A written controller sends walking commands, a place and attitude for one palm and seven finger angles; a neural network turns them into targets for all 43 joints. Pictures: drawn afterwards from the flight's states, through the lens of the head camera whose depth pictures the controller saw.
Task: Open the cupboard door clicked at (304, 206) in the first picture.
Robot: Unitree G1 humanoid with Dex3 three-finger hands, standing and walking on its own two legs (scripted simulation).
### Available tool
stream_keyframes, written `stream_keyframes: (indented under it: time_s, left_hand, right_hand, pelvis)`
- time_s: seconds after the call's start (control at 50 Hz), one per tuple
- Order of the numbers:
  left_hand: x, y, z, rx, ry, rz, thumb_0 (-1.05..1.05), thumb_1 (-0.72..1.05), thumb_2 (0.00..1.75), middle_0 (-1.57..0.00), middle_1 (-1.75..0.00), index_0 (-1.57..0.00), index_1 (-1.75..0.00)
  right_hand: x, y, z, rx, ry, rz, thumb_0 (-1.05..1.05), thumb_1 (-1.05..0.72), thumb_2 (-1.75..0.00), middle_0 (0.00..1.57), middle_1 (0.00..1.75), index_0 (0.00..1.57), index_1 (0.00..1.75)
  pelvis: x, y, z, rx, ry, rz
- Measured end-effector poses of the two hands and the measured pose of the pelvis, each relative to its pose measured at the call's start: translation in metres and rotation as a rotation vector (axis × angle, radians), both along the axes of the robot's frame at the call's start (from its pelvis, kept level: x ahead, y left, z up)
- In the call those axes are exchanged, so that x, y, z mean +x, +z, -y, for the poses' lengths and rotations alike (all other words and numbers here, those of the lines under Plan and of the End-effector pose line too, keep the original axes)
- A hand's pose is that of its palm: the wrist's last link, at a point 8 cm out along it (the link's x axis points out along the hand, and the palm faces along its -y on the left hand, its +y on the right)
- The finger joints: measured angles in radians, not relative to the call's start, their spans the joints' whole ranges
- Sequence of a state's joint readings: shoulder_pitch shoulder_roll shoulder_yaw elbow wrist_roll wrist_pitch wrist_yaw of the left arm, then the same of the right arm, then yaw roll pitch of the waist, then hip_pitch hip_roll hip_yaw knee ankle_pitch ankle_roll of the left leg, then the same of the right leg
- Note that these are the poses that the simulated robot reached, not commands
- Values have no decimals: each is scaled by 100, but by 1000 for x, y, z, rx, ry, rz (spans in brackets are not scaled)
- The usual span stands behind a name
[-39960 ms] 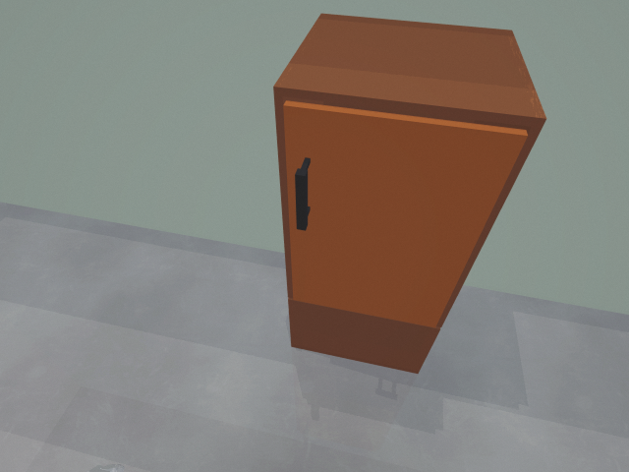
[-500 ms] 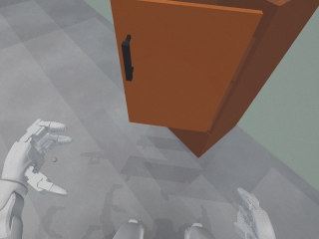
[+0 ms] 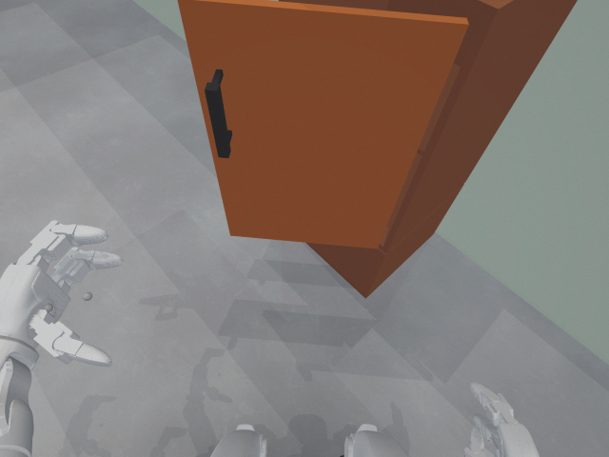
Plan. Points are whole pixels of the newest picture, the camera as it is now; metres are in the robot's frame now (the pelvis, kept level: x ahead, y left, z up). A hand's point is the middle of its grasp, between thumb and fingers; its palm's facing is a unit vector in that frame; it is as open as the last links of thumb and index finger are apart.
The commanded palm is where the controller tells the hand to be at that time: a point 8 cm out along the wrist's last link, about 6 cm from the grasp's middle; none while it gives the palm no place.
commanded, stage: raise the hand with hooked fingers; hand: left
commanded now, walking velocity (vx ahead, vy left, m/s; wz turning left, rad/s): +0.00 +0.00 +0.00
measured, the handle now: (221, 115) +0.62 +0.17 +0.05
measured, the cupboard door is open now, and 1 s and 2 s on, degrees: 42 42 42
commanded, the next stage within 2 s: move the hooked fingers beside the handle in 0.18 s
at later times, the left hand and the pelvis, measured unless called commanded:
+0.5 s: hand (92, 280) +0.31 +0.27 +0.05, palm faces -0.04 -1.00 -0.01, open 14.0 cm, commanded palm +0.30 +0.31 +0.06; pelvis -0.01 +0.00 -0.01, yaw +1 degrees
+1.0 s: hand (136, 217) +0.40 +0.25 +0.06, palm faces -0.05 -1.00 -0.01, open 14.0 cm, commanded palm +0.39 +0.29 +0.06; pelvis +0.00 +0.00 -0.01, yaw -1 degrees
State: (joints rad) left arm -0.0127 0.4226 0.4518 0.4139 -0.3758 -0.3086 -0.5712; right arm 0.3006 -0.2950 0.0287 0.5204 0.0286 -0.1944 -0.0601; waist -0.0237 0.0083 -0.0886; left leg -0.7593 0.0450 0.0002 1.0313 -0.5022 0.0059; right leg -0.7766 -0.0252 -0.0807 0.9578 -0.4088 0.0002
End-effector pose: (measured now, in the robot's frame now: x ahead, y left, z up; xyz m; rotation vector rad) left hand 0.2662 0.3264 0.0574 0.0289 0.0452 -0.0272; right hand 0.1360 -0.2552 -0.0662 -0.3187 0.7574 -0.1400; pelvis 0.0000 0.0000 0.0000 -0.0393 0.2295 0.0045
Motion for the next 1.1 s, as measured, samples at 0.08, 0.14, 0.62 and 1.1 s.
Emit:
stream_keyframes:
  time_s: [0.08,0.14,0.62,1.1]
  left_hand:
    - [-2,1,-1,2,8,8,-1,-50,30,-30,-120,-30,-120]
    - [-4,3,-2,6,9,5,-1,-50,30,-30,-120,-30,-120]
    - [54,-1,10,-22,-36,14,-2,-50,30,-30,-121,-30,-120]
    - [132,1,29,-15,-18,17,-1,-50,30,-30,-120,-30,-120]
  right_hand:
    - [2,-1,-4,9,5,7,1,-91,-90,21,30,21,30]
    - [5,-2,-8,19,11,15,1,-91,-90,21,30,21,30]
    - [-9,-13,-11,-1,-1,-42,1,-91,-90,21,30,21,30]
    - [-75,-33,9,-8,-130,-308,1,-91,-90,21,30,21,30]
  pelvis:
    - [-1,0,0,-1,2,3]
    - [-2,0,0,-1,4,4]
    - [-10,-6,-5,-4,8,-20]
    - [-5,-8,-2,3,-14,-78]
